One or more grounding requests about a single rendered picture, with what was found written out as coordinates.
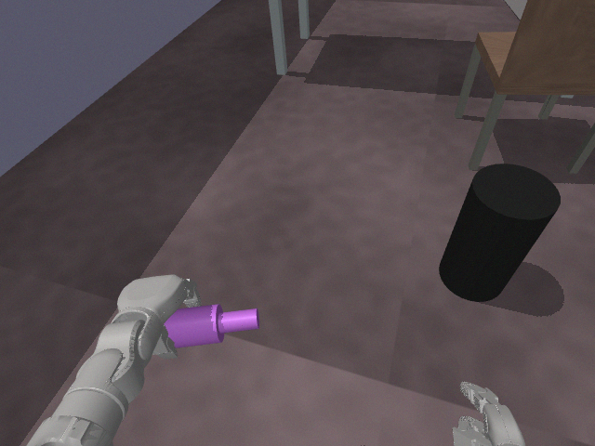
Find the left robot arm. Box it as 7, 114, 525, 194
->
26, 307, 163, 446

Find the left robot hand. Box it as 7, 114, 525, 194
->
117, 274, 202, 359

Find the right robot hand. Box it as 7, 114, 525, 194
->
453, 382, 526, 446

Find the chair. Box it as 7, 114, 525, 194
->
455, 0, 595, 174

